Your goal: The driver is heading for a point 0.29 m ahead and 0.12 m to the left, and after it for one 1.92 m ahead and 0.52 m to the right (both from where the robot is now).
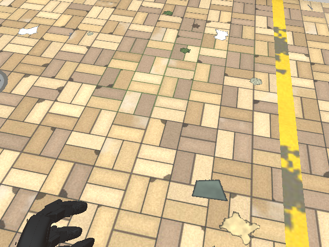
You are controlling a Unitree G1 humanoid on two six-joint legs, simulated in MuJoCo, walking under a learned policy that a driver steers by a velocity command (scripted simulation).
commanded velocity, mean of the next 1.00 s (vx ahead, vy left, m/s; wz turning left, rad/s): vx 1.00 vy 0.00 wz -0.27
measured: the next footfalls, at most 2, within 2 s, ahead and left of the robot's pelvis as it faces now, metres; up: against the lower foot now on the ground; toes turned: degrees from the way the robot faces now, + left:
right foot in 0.06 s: +0.19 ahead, -0.18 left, -0.16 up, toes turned +6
left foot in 0.44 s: +0.51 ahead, +0.07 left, -0.16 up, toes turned +9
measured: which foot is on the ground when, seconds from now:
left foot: down 0.00-0.06, up 0.08-0.42, down 0.44-0.86, up 0.88-1.00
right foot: up 0.00-0.04, down 0.06-0.42, up 0.44-0.84, down 0.86-1.00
